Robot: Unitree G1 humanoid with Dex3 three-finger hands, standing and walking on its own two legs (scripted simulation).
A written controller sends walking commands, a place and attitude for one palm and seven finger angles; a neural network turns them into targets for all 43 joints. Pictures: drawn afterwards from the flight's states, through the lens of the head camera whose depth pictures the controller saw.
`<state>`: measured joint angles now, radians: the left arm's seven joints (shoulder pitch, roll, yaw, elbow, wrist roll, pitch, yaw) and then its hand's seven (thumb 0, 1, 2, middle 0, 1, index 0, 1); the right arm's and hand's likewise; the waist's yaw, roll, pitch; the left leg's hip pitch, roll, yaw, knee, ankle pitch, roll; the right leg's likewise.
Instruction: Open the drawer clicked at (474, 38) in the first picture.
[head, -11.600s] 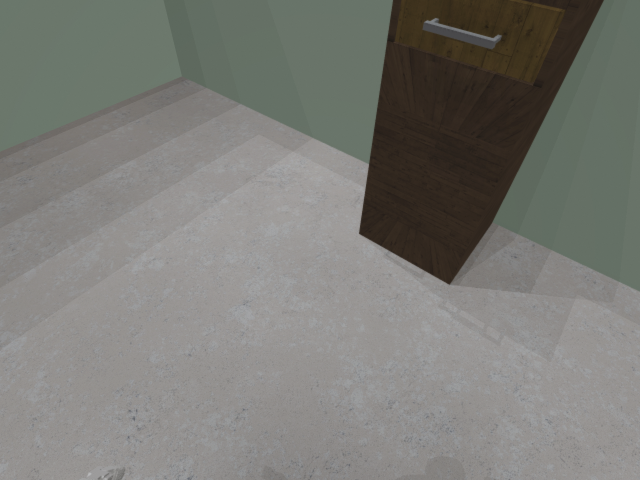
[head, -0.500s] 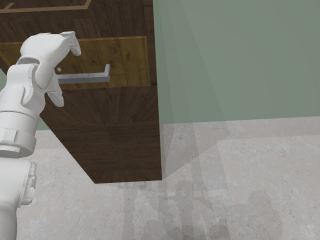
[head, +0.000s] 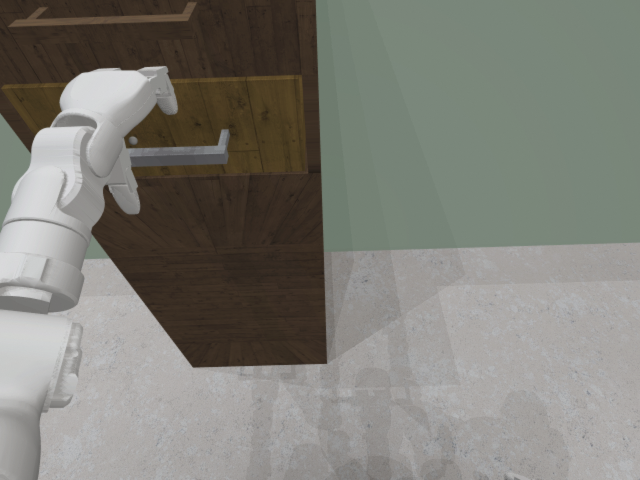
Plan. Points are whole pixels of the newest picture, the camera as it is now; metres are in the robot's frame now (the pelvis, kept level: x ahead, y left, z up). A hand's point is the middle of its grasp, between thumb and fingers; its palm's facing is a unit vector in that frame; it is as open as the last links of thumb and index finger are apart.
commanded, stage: move the hooked fingers above the handle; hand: left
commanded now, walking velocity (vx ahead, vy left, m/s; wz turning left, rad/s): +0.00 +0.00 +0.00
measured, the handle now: (163, 147) +0.52 +0.23 +0.14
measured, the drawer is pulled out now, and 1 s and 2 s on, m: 0.00 0.00 0.00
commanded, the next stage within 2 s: lower the fingers behind the handle in 0.50 s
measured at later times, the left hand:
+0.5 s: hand (124, 132) +0.48 +0.25 +0.19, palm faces -0.02 -0.02 -1.00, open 13.7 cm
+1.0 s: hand (135, 132) +0.48 +0.24 +0.19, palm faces +0.02 -0.03 -1.00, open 13.6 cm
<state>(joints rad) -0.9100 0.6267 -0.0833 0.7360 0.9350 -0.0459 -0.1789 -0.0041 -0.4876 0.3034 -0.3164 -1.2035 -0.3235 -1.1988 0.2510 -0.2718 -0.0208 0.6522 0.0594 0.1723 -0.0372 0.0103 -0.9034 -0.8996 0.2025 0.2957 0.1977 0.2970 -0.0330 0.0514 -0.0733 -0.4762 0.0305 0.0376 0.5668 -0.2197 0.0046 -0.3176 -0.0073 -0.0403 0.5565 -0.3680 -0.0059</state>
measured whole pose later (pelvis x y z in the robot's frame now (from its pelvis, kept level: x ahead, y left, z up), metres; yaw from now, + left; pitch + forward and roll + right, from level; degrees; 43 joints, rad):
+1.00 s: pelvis -0.01 +0.00 -0.01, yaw +0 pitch +10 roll -1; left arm -1.03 0.62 -0.09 0.89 0.97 -0.02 -0.12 0.00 -0.49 0.30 -0.34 -1.22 -0.34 -1.28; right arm 0.29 -0.27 -0.01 0.67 0.06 0.17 -0.04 0.01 -0.90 -0.90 0.20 0.30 0.20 0.30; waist -0.06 0.04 -0.10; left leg -0.56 0.04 0.04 0.62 -0.23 0.01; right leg -0.40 0.00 -0.04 0.61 -0.38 0.00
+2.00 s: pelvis -0.01 +0.00 -0.01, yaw -1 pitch +12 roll -1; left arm -0.90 0.61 -0.05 0.98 1.02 -0.06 0.00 0.00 -0.49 0.30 -0.32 -1.22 -0.33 -1.22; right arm 0.33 -0.28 -0.03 0.66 0.05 0.15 -0.07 0.01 -0.90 -0.90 0.20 0.30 0.20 0.30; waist -0.10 0.05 -0.11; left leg -0.62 0.06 0.04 0.66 -0.24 0.00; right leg -0.47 0.02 -0.03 0.66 -0.39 -0.01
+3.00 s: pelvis +0.00 +0.00 -0.01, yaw -1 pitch +12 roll -1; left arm -0.83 0.57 -0.04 0.87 1.00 -0.05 0.04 0.00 0.79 0.85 -0.41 -1.34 -0.41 -1.34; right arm 0.31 -0.26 -0.05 0.69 0.04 0.17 -0.04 0.01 -0.90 -0.90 0.20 0.30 0.20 0.30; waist -0.08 0.05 -0.11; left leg -0.61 0.05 0.04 0.67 -0.27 0.01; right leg -0.44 0.01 -0.02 0.64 -0.40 0.00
